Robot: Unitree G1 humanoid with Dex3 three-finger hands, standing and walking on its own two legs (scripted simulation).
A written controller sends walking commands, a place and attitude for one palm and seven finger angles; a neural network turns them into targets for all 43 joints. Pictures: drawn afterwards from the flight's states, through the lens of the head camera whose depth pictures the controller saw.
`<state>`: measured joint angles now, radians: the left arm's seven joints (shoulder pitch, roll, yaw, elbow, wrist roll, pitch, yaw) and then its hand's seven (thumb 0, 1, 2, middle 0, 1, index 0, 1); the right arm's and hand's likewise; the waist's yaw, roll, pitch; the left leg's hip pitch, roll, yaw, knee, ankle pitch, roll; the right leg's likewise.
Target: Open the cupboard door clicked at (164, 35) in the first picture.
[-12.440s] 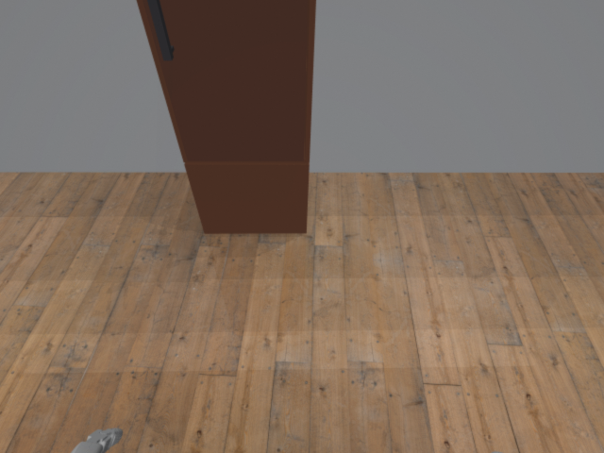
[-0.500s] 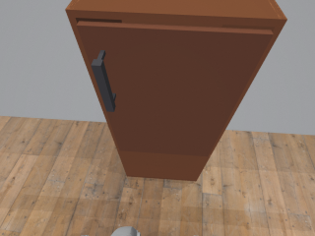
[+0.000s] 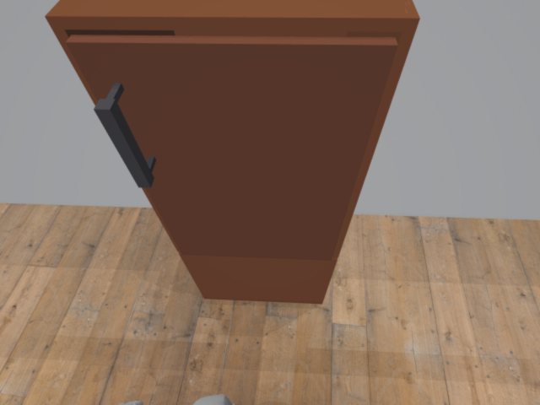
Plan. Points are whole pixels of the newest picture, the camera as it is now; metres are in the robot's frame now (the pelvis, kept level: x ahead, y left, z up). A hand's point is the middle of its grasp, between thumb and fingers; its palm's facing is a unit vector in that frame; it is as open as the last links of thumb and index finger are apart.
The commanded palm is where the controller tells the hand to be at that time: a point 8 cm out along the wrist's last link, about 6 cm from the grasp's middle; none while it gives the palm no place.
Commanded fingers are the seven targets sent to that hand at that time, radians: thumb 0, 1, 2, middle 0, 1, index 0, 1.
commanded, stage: shuffle to correct the standing spot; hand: left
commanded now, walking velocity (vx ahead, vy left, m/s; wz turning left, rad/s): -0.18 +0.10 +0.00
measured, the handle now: (132, 139) +0.46 +0.24 +0.12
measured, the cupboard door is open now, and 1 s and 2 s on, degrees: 0 0 0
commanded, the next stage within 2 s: come to a stop and stand still in 0.24 s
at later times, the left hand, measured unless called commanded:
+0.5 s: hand out of the picture -0.08 +0.24 -0.18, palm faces +0.10 -0.97 -0.22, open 7.4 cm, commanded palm none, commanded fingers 0.00 0.90 0.90 -0.20 -0.30 -0.20 -0.30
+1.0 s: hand out of the picture -0.03 +0.18 -0.16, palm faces -0.03 -0.98 -0.18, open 7.3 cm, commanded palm none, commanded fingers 0.00 0.90 0.90 -0.20 -0.30 -0.20 -0.30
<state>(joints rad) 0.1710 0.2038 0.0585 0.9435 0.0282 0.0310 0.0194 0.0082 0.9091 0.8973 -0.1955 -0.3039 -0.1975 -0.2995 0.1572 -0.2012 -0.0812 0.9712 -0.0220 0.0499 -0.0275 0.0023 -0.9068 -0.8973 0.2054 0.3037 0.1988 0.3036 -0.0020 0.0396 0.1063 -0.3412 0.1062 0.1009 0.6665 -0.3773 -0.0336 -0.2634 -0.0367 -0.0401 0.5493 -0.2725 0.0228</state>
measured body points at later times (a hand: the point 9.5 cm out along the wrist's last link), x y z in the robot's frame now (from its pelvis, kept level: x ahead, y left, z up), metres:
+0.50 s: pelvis -0.12 +0.04 +0.00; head -0.10 +0.06 +0.45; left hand -0.09 +0.29 -0.16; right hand -0.03 -0.21 -0.13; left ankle -0.15 +0.14 -0.73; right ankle -0.03 -0.12 -0.71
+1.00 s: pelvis -0.11 +0.00 +0.01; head -0.09 +0.01 +0.46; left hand -0.03 +0.23 -0.15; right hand -0.22 -0.20 -0.14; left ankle -0.14 +0.14 -0.73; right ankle -0.11 -0.12 -0.73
